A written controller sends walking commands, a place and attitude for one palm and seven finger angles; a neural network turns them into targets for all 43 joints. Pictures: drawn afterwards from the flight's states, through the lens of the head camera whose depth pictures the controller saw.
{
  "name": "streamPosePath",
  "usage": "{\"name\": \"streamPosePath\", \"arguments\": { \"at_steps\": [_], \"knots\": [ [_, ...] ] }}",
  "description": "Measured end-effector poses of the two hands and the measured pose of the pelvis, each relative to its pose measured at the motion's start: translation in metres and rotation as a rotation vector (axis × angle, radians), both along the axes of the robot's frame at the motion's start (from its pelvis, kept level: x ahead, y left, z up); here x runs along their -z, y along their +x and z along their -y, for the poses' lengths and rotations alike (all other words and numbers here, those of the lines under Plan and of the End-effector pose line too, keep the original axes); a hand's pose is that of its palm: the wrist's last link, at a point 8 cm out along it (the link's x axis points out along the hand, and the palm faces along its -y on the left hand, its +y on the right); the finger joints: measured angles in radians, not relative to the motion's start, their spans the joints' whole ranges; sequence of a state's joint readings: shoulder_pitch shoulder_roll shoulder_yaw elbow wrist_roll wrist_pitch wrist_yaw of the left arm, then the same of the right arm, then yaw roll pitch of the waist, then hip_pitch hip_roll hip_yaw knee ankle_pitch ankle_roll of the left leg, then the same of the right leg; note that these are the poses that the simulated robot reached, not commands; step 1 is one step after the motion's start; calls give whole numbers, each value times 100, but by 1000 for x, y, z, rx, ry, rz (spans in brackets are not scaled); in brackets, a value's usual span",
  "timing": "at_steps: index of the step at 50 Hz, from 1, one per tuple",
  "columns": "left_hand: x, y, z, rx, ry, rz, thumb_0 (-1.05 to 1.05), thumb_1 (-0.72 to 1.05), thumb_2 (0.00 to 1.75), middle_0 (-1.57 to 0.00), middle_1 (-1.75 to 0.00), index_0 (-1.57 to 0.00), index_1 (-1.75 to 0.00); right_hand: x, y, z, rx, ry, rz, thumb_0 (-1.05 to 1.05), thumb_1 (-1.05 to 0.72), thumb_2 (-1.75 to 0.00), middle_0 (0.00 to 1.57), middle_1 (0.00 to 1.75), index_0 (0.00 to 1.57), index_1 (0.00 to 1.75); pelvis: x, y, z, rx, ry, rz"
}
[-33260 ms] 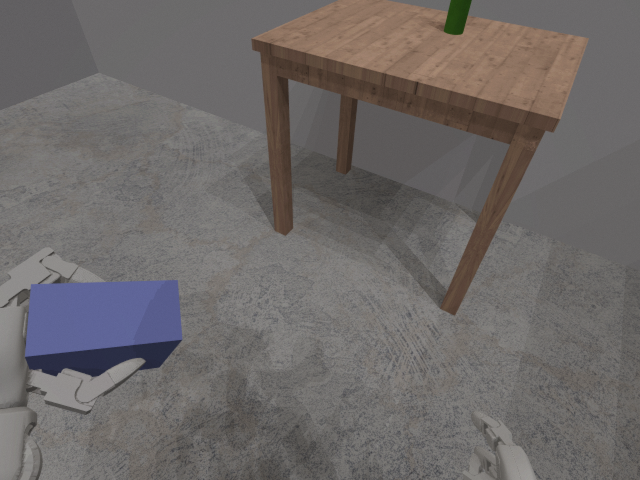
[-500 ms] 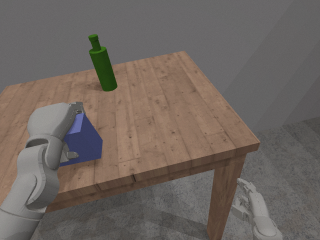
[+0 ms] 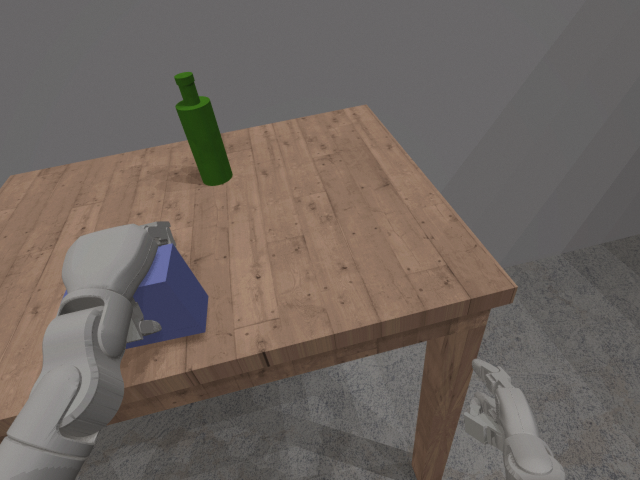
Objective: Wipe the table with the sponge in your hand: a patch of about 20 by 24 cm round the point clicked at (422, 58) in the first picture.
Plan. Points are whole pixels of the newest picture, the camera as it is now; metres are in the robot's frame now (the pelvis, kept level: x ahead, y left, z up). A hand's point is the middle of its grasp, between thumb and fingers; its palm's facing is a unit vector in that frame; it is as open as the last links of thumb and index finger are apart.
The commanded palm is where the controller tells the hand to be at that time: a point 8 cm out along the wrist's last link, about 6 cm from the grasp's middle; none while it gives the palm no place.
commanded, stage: lower the sponge onto the table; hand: left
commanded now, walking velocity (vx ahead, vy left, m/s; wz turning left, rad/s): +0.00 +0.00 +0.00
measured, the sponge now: (150, 307) +0.25 +0.27 +0.12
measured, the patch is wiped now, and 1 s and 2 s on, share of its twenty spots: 0.00 0.00 0.25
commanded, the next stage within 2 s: wipe forward along the first lane in 0.56 s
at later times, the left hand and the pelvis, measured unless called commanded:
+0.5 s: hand (136, 298) +0.25 +0.27 +0.15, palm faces +0.11 -0.05 -0.99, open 9.7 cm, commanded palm +0.21 +0.27 +0.21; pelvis +0.00 +0.00 +0.00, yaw +0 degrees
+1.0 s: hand (137, 282) +0.28 +0.29 +0.14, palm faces +0.03 -0.01 -1.00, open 9.8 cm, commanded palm +0.25 +0.29 +0.18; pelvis +0.00 +0.00 +0.00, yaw +1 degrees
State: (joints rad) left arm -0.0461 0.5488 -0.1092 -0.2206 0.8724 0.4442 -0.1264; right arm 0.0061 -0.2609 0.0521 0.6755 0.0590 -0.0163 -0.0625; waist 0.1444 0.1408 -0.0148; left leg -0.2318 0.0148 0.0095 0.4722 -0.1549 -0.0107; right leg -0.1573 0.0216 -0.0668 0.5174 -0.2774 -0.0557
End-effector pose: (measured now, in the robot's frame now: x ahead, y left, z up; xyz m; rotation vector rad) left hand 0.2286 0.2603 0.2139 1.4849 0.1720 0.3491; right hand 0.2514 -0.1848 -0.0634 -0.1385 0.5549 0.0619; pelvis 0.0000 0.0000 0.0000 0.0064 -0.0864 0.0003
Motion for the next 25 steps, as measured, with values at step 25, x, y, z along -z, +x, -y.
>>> {"name": "streamPosePath", "arguments": {
  "at_steps": [25],
  "knots": [
    [15, -7, -7, -27, -7, -14, 0, -48, 105, -77, -136, -78, -136, 3, -9, 8, 21, -14, -18, 2, -90, -90, 20, 30, 20, 30, 0, -1, 1, 1, -3, 4]
  ]
}}
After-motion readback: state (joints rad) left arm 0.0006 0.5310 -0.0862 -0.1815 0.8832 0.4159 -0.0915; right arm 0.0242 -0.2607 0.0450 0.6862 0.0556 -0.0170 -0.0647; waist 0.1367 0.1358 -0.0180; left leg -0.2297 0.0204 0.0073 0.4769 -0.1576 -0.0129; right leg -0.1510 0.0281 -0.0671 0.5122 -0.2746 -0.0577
